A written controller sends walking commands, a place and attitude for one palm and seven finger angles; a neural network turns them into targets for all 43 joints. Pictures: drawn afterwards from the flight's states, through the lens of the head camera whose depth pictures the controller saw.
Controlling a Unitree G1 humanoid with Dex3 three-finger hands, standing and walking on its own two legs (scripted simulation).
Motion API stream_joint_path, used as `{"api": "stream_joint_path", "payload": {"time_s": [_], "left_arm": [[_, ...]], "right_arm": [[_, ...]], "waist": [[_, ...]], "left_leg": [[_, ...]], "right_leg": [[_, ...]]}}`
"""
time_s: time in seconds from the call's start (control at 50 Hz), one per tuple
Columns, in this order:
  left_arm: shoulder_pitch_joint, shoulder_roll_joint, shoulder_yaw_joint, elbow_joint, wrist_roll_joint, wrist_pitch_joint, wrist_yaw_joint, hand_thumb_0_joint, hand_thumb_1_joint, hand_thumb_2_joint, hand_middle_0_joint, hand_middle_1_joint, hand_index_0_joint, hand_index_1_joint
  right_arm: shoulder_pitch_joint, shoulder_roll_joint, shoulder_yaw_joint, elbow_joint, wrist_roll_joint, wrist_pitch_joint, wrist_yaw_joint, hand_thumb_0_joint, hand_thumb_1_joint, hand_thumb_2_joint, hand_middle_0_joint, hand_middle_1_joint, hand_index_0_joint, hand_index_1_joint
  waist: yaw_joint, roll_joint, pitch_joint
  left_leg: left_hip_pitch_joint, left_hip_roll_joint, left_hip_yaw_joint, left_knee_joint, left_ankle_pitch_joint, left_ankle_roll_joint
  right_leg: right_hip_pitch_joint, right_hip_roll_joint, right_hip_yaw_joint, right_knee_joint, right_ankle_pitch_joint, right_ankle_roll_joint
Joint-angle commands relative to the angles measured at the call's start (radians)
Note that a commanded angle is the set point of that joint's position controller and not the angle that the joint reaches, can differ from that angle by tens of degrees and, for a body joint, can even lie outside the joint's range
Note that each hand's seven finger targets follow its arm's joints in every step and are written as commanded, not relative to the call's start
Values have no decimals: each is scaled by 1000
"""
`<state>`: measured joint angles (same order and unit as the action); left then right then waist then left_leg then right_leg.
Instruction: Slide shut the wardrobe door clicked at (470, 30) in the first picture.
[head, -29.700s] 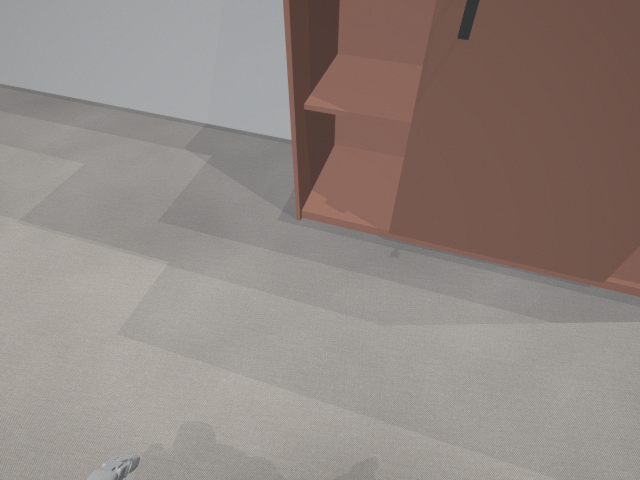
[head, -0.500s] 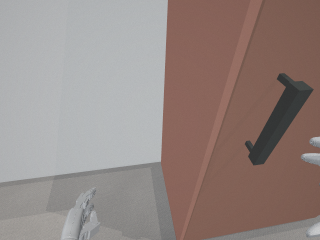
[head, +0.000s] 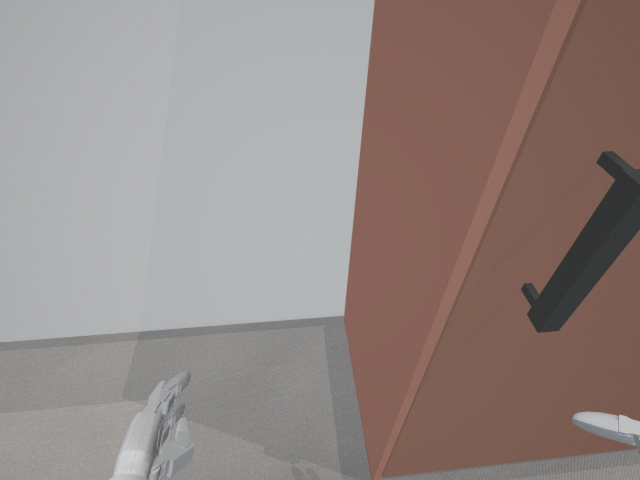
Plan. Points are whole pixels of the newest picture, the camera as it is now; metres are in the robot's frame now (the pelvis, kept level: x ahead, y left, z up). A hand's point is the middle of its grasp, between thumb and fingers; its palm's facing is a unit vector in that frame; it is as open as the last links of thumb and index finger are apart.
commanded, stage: draw the hand back to the body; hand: right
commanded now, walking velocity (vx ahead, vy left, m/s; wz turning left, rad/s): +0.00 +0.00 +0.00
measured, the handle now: (573, 249) +0.29 -0.27 +0.19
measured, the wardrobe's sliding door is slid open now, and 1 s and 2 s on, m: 0.00 0.00 0.00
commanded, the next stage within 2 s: step back with the hand held close in 0.88 s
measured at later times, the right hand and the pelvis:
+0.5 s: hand (601, 333) +0.21 -0.26 +0.17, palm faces +0.46 +0.80 -0.39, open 8.9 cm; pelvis +0.02 +0.00 +0.00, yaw +1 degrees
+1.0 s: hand (599, 331) +0.21 -0.27 +0.17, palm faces +0.46 +0.80 -0.37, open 7.5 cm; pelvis +0.02 +0.00 +0.01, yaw +1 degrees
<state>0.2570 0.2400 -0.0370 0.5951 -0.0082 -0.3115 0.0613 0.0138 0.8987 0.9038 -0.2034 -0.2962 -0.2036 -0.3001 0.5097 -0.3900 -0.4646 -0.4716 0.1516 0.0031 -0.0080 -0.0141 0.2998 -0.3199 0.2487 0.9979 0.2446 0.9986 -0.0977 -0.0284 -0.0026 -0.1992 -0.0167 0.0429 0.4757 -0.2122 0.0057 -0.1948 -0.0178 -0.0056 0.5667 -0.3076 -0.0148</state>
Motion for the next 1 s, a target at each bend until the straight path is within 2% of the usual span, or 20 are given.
{"api": "stream_joint_path", "payload": {"time_s": [0.0,0.04,0.1,0.2,0.24,0.28,0.3,0.34,0.4,0.46,0.48,0.52,0.58,0.6,0.62,0.72,0.78,0.9,0.96,0.98], "left_arm": [[-126,96,56,-125,1,-43,27,0,900,900,-200,-300,-200,-300],[-128,96,62,-112,-1,-32,35,0,900,900,-200,-300,-200,-300],[-137,100,66,-97,-1,-19,41,0,900,900,-200,-300,-200,-300],[-156,100,69,-96,5,-5,37,0,900,900,-200,-300,-200,-300],[-160,95,67,-96,8,-4,32,0,900,900,-200,-300,-200,-300],[-162,92,64,-96,11,-3,29,0,900,900,-200,-300,-200,-300],[-160,90,63,-98,13,-2,27,0,900,900,-200,-300,-200,-300],[-156,88,64,-101,12,7,23,0,900,900,-200,-300,-200,-300],[-153,85,62,-103,12,25,22,0,900,900,-200,-300,-200,-300],[-149,86,62,-105,14,39,21,0,900,900,-200,-300,-200,-300],[-152,85,62,-106,15,43,21,0,900,900,-200,-300,-200,-300],[-151,85,63,-109,14,52,20,0,900,900,-200,-300,-200,-300],[-153,85,62,-111,18,59,19,0,900,900,-200,-300,-200,-300],[-154,84,61,-115,19,62,18,0,900,900,-200,-300,-200,-300],[-157,82,60,-117,20,64,19,0,900,900,-200,-300,-200,-300],[-161,81,57,-114,20,72,19,0,900,900,-200,-300,-200,-300],[-166,82,58,-114,20,78,18,0,900,900,-200,-300,-200,-300],[-170,80,56,-115,18,86,18,0,900,900,-200,-300,-200,-300],[-171,82,56,-115,21,83,18,0,900,900,-200,-300,-200,-300],[-170,85,55,-106,22,85,21,0,900,900,-200,-300,-200,-300]], "right_arm": [[-136,-219,-105,-201,-53,-130,-119,0,-30,-480,230,810,230,810],[-145,-192,-72,-159,-65,-138,-131,0,-102,-515,227,767,227,767],[-160,-171,-43,-84,-72,-144,-138,0,-211,-567,224,704,224,704],[-157,-170,-32,-99,-82,-161,-133,0,-393,-655,218,598,218,598],[-154,-170,-29,-127,-90,-166,-131,0,-465,-690,215,555,215,555],[-147,-179,-31,-150,-92,-169,-130,0,-538,-725,213,512,213,512],[-137,-174,-31,-147,-91,-169,-128,0,-574,-743,211,491,211,491],[-131,-168,-27,-152,-93,-166,-124,0,-646,-777,209,449,209,449],[-148,-156,-18,-131,-90,-159,-116,0,-755,-830,205,385,205,385],[-180,-130,12,-132,-91,-154,-111,0,-864,-882,201,321,201,321],[-191,-125,23,-127,-90,-150,-108,0,-900,-900,200,300,200,300],[-186,-126,21,-136,-92,-148,-108,0,-900,-900,200,300,200,300],[-171,-144,5,-145,-91,-144,-110,0,-900,-900,200,300,200,300],[-173,-140,6,-161,-91,-145,-109,0,-900,-900,200,300,200,300],[-169,-146,1,-158,-90,-143,-110,0,-900,-900,200,300,200,300],[-193,-143,10,-167,-94,-134,-110,0,-900,-900,200,300,200,300],[-189,-143,8,-143,-93,-127,-108,0,-900,-900,200,300,200,300],[-194,-131,18,-135,-92,-125,-105,0,-900,-900,200,300,200,300],[-193,-143,8,-150,-95,-130,-108,0,-900,-900,200,300,200,300],[-255,-169,-9,-135,-94,-128,-112,0,-900,-900,200,300,200,300]], "waist": [[18,-95,-35],[26,-76,-12],[33,40,21],[12,14,-38],[4,-49,-57],[1,-67,-53],[2,-41,-53],[2,-49,-47],[10,-17,-14],[17,-44,-30],[20,-8,-13],[18,-41,-29],[11,-26,-64],[12,-44,-79],[9,-30,-75],[16,-68,-50],[14,-23,-37],[16,-38,-27],[10,-54,-50],[17,-35,-50]], "left_leg": [[23,36,-54,-116,-122,19],[5,37,-50,-115,-141,16],[-12,39,-45,-120,-160,8],[44,42,-39,-84,-53,11],[67,42,-37,-70,4,16],[79,39,-39,-69,42,20],[85,39,-33,-65,61,19],[86,35,-35,-64,97,20],[76,33,-35,-74,103,17],[76,34,-31,-73,102,14],[70,32,-33,-84,100,13],[75,34,-32,-79,98,13],[105,32,-33,-78,123,15],[111,36,-33,-75,132,15],[112,35,-31,-75,133,14],[102,34,-31,-86,137,16],[103,30,-28,-93,128,15],[97,33,-29,-97,99,13],[112,32,-27,-91,105,15],[113,31,-26,-97,102,15]], "right_leg": [[-56,8,2,-137,-16,4],[-46,10,4,-140,-28,-3],[-47,5,9,-145,-28,-15],[-19,2,10,-154,77,-18],[-7,2,10,-159,128,-11],[-5,1,11,-161,163,-4],[-4,-1,13,-164,181,-2],[7,-4,8,-164,222,2],[9,-6,4,-169,227,3],[26,-7,3,-174,230,4],[24,-7,1,-171,224,0],[39,-8,2,-175,230,1],[42,-4,1,-174,249,2],[50,-5,1,-174,257,2],[47,-6,4,-177,257,2],[53,-6,1,-178,266,5],[47,-8,3,-183,260,3],[48,-9,4,-193,230,3],[51,-9,6,-196,237,4],[45,-4,5,-195,226,3]]}}
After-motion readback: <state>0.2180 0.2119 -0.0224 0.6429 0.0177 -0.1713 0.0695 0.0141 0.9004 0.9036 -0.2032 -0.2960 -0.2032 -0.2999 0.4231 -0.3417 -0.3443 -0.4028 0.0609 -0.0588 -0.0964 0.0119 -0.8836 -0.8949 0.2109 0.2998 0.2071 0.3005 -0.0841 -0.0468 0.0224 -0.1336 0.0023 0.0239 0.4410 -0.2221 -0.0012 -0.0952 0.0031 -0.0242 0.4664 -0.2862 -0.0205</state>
